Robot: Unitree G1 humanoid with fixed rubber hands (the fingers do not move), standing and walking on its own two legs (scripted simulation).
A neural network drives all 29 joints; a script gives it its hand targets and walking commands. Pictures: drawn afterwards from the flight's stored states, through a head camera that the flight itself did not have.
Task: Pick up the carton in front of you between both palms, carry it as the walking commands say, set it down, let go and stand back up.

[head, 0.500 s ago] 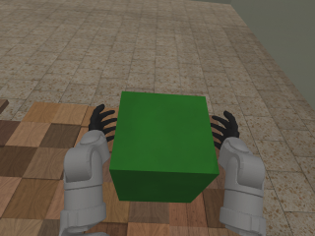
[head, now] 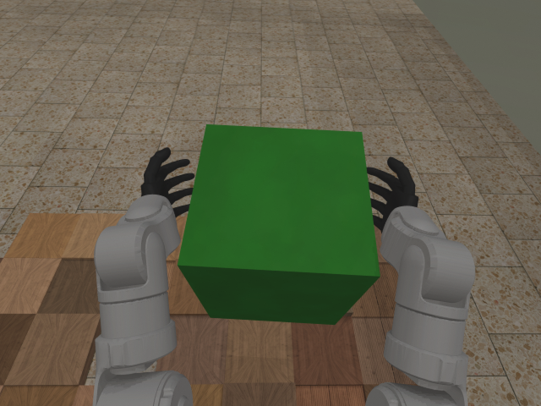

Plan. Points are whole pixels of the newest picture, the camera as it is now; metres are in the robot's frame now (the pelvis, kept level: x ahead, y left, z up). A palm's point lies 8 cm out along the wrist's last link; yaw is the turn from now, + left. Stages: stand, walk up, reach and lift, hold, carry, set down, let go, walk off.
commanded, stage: carry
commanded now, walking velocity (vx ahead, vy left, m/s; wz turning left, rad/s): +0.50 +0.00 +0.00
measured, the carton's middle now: (277, 235) +0.36 +0.00 +0.06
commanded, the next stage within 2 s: none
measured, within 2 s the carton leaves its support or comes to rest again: neither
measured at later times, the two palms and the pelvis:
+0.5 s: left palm (180, 110) +0.62 +0.19 +0.10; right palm (339, 118) +0.61 -0.12 +0.10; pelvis +0.30 +0.04 +0.01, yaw -2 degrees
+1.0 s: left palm (217, 48) +0.92 +0.16 +0.09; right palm (335, 50) +0.95 -0.15 +0.08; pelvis +0.60 -0.01 -0.01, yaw +2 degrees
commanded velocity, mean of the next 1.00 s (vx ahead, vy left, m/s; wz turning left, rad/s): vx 0.50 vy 0.00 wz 0.00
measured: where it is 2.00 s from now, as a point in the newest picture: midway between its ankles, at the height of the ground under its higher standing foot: (266, 194)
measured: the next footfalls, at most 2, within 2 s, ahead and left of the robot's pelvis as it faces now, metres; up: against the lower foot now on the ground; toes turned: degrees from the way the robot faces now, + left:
left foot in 0.38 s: +0.37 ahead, +0.12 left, -0.01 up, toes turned +5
right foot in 0.84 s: +0.70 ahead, -0.07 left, -0.01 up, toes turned +2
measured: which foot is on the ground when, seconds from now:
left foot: up 0.00-0.36, down 0.38-0.84, up 0.86-1.00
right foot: down 0.00-0.42, up 0.44-0.82, down 0.84-1.00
